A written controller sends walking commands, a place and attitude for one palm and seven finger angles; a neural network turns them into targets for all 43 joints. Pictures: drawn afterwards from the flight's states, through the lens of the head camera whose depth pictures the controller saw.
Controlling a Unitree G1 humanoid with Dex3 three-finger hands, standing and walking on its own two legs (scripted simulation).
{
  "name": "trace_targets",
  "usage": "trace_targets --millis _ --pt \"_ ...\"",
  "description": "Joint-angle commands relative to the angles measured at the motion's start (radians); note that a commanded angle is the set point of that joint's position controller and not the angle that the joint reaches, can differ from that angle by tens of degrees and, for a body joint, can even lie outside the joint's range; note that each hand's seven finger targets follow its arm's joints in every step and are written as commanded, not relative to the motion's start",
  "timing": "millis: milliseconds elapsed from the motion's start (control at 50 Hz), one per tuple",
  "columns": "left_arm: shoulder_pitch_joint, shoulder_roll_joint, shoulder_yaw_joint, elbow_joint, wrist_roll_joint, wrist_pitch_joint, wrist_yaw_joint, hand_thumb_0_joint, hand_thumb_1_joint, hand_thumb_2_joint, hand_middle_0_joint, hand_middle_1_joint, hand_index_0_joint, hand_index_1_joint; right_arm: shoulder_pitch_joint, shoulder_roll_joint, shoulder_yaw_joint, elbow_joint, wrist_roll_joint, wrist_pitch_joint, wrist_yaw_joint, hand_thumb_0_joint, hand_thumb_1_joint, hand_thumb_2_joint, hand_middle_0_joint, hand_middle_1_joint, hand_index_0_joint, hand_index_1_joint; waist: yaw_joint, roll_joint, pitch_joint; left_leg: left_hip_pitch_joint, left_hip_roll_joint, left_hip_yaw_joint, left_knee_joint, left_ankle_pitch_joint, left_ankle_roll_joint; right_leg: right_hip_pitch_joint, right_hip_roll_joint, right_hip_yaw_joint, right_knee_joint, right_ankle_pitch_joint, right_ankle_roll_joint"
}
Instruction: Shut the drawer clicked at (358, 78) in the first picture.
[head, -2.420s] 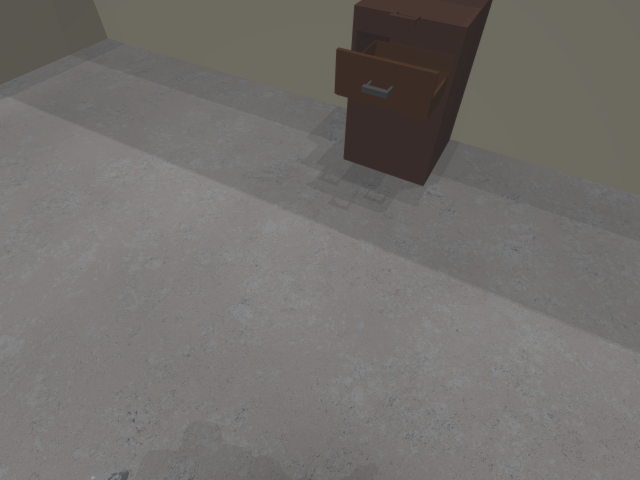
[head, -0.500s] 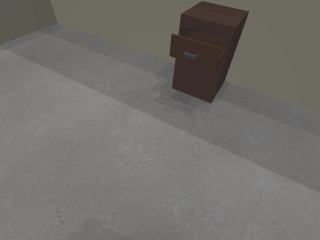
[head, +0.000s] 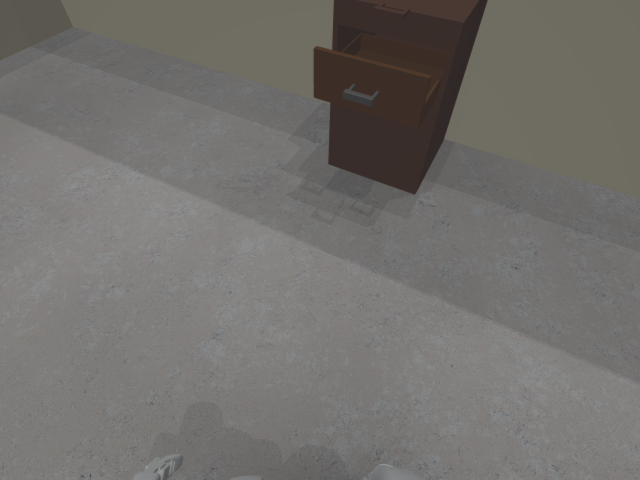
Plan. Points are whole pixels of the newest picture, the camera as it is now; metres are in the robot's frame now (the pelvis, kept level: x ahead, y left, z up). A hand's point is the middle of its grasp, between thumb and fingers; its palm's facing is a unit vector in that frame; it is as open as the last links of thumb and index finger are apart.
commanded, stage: walk to a spot facing it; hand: left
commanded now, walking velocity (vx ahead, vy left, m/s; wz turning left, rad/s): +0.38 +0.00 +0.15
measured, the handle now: (361, 94) +1.22 -0.11 -0.20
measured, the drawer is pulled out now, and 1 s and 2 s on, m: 0.19 0.19 0.19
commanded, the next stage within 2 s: turn to face it in 0.96 s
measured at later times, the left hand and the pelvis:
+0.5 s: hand out of the picture +0.13 +0.23 -0.17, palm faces +0.13 -0.98 -0.13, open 7.4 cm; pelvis +0.20 +0.06 +0.02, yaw +3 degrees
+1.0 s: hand (233, 253) +0.53 +0.19 -0.15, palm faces -0.02 -0.98 -0.20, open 7.4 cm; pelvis +0.41 +0.01 +0.00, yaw +0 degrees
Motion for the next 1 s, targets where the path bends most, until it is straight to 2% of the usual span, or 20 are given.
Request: trace_targets --millis 0,80,240,260,300,320,340,360,380,420,480,600,760,820,860,880,900,920,960,980 --pt "0.147 0.077 0.013 0.021 0.008 -0.004 0.014 0.000 0.900 0.900 -0.200 -0.300 -0.200 -0.300 0.041 -0.031 -0.009 -0.091 -0.015 0.001 0.009 0.000 -0.900 -0.900 0.200 0.300 0.200 0.300 0.006 -0.094 -0.056 -0.208 0.083 -0.019 0.006 0.118 -0.024 0.043 -0.291 0.299 -0.485 -0.202 -0.088" --pt "0.174 0.088 0.015 0.037 0.011 -0.012 0.010 0.000 0.900 0.900 -0.200 -0.300 -0.200 -0.300 -0.064 -0.031 -0.015 -0.154 -0.013 0.013 0.027 0.000 -0.900 -0.900 0.200 0.300 0.200 0.300 0.008 -0.092 -0.008 -0.208 0.090 0.027 -0.208 0.198 -0.051 0.009 -0.255 0.211 -0.537 -0.163 -0.094" --pt "0.280 0.131 0.017 0.075 0.011 -0.011 0.002 0.000 0.900 0.900 -0.200 -0.300 -0.200 -0.300 -0.303 -0.065 -0.008 -0.264 -0.006 -0.018 0.049 0.000 -0.900 -0.900 0.200 0.300 0.200 0.300 0.077 -0.082 0.016 -0.168 0.041 0.082 -0.564 0.181 -0.034 0.228 -0.274 0.172 -0.480 -0.042 -0.087" --pt "0.288 0.131 0.018 0.082 0.012 -0.009 0.001 0.000 0.900 0.900 -0.200 -0.300 -0.200 -0.300 -0.308 -0.072 -0.007 -0.267 -0.005 -0.022 0.047 0.000 -0.900 -0.900 0.200 0.300 0.200 0.300 0.076 -0.074 0.022 -0.132 0.035 0.088 -0.599 0.168 -0.030 0.233 -0.279 0.171 -0.454 -0.014 -0.083" --pt "0.277 0.132 0.021 0.085 0.008 -0.003 0.003 0.000 0.900 0.900 -0.200 -0.300 -0.200 -0.300 -0.209 -0.095 -0.009 -0.239 -0.009 -0.032 0.039 0.000 -0.900 -0.900 0.200 0.300 0.200 0.300 0.021 -0.043 -0.020 0.070 -0.005 0.125 -0.718 0.173 -0.020 0.201 -0.240 0.106 -0.304 0.095 -0.053" --pt "0.282 0.107 0.018 0.082 0.003 -0.002 0.000 0.000 0.900 0.900 -0.200 -0.300 -0.200 -0.300 -0.088 -0.146 -0.021 -0.201 -0.014 -0.039 0.028 0.000 -0.900 -0.900 0.200 0.300 0.200 0.300 -0.028 0.051 -0.092 0.289 0.023 0.072 -0.785 0.154 0.006 0.109 -0.177 0.045 -0.085 0.147 -0.016" --pt "0.299 0.056 0.010 0.061 -0.004 -0.001 -0.010 0.000 0.900 0.900 -0.200 -0.300 -0.200 -0.300 0.052 -0.267 -0.051 -0.170 -0.024 -0.044 0.014 0.000 -0.900 -0.900 0.200 0.300 0.200 0.300 -0.074 0.287 -0.186 0.490 0.263 -0.285 -0.906 0.074 0.094 -0.114 -0.050 -0.040 0.248 -0.096 0.046" --pt "0.241 0.062 0.001 0.012 0.003 -0.004 -0.012 0.000 0.900 0.900 -0.200 -0.300 -0.200 -0.300 0.127 -0.323 -0.056 -0.158 -0.010 -0.033 0.005 0.000 -0.900 -0.900 0.200 0.300 0.200 0.300 -0.089 0.322 -0.203 0.539 0.386 -0.493 -1.003 0.084 0.163 -0.276 0.002 0.044 0.476 -0.352 0.052" --pt "0.178 0.082 0.008 0.016 0.005 0.001 -0.007 0.000 0.900 0.900 -0.200 -0.300 -0.200 -0.300 0.082 -0.276 -0.048 -0.150 -0.005 -0.033 -0.007 0.000 -0.900 -0.900 0.200 0.300 0.200 0.300 -0.087 0.197 -0.166 0.464 0.380 -0.464 -1.024 0.074 0.155 -0.326 -0.036 0.122 0.590 -0.292 0.044" --pt "0.176 0.053 0.014 0.041 0.009 0.008 -0.019 0.000 0.900 0.900 -0.200 -0.300 -0.200 -0.300 -0.058 -0.182 -0.019 -0.186 -0.002 -0.045 -0.009 0.000 -0.900 -0.900 0.200 0.300 0.200 0.300 -0.015 0.062 -0.064 0.280 0.310 -0.272 -1.053 0.106 0.116 -0.301 -0.104 0.159 0.600 -0.115 0.051" --pt "0.256 0.011 0.011 0.079 0.014 0.035 -0.021 0.000 0.900 0.900 -0.200 -0.300 -0.200 -0.300 -0.092 -0.126 0.000 -0.173 0.003 -0.066 -0.013 0.000 -0.900 -0.900 0.200 0.300 0.200 0.300 0.050 0.094 -0.059 0.184 0.222 -0.076 -1.077 0.272 0.079 -0.209 -0.106 0.149 0.535 -0.005 0.073" --pt "0.166 0.011 0.016 0.041 0.014 0.057 -0.027 0.000 0.900 0.900 -0.200 -0.300 -0.200 -0.300 -0.030 -0.125 -0.003 -0.141 0.009 -0.076 -0.018 0.000 -0.900 -0.900 0.200 0.300 0.200 0.300 0.056 0.078 -0.008 0.256 0.215 0.014 -1.114 0.382 0.106 -0.321 -0.118 0.145 0.416 0.105 0.096" --pt "-0.082 0.016 0.009 -0.041 0.006 0.045 -0.034 0.000 0.900 0.900 -0.200 -0.300 -0.200 -0.300 0.088 -0.138 -0.010 -0.071 -0.009 -0.064 -0.016 0.000 -0.900 -0.900 0.200 0.300 0.200 0.300 -0.007 0.093 0.072 0.320 0.234 0.060 -1.082 0.459 0.106 -0.244 -0.083 0.074 0.067 0.080 0.051" --pt "-0.039 0.029 0.014 -0.038 0.006 0.033 -0.034 0.000 0.900 0.900 -0.200 -0.300 -0.200 -0.300 0.075 -0.160 -0.013 -0.062 -0.013 -0.058 -0.018 0.000 -0.900 -0.900 0.200 0.300 0.200 0.300 0.026 0.087 0.031 0.314 0.243 0.087 -0.965 0.611 0.094 -0.066 -0.035 0.041 -0.030 0.019 0.018" --pt "0.198 0.080 0.027 0.040 0.014 0.014 -0.026 0.000 0.900 0.900 -0.200 -0.300 -0.200 -0.300 0.062 -0.160 -0.011 -0.058 -0.004 -0.056 -0.013 0.000 -0.900 -0.900 0.200 0.300 0.200 0.300 0.131 0.014 -0.095 0.221 0.162 0.140 -0.659 0.728 0.047 0.281 0.020 0.008 -0.131 0.081 -0.004" --pt "0.357 0.161 0.051 0.085 0.018 0.001 -0.014 0.000 0.900 0.900 -0.200 -0.300 -0.200 -0.300 0.061 -0.132 -0.005 -0.072 0.009 -0.059 -0.004 0.000 -0.900 -0.900 0.200 0.300 0.200 0.300 0.193 -0.102 -0.210 0.012 0.102 0.173 -0.385 0.502 0.007 0.543 -0.166 0.211 -0.154 0.098 -0.058" --pt "0.443 0.273 0.071 0.099 0.004 0.000 -0.004 0.000 0.900 0.900 -0.200 -0.300 -0.200 -0.300 0.095 -0.071 0.004 -0.105 0.017 -0.062 -0.007 0.000 -0.900 -0.900 0.200 0.300 0.200 0.300 0.174 -0.305 -0.313 -0.250 -0.047 0.144 -0.039 -0.161 -0.040 0.716 -0.449 0.639 -0.278 0.242 -0.177" --pt "0.406 0.277 0.075 0.090 -0.010 0.006 -0.002 0.000 0.900 0.900 -0.200 -0.300 -0.200 -0.300 0.031 -0.103 -0.002 -0.116 0.018 -0.054 -0.009 0.000 -0.900 -0.900 0.200 0.300 0.200 0.300 0.182 -0.189 -0.306 -0.274 -0.010 0.010 0.091 -0.162 -0.023 0.611 -0.472 0.655 -0.352 0.125 -0.210" --pt "0.229 0.169 0.049 0.044 -0.009 0.006 0.007 0.000 0.900 0.900 -0.200 -0.300 -0.200 -0.300 -0.061 -0.084 -0.013 -0.135 0.006 -0.043 -0.005 0.000 -0.900 -0.900 0.200 0.300 0.200 0.300 0.116 -0.058 -0.128 -0.308 0.065 -0.028 0.104 0.003 -0.020 0.352 -0.407 0.492 -0.403 0.017 -0.157" --pt "0.169 0.118 0.031 0.032 -0.004 0.001 0.011 0.000 0.900 0.900 -0.200 -0.300 -0.200 -0.300 -0.050 -0.058 -0.010 -0.125 -0.001 -0.028 0.000 0.000 -0.900 -0.900 0.200 0.300 0.200 0.300 0.073 -0.058 -0.071 -0.269 0.085 -0.032 0.053 0.052 -0.027 0.219 -0.366 0.369 -0.425 0.037 -0.120"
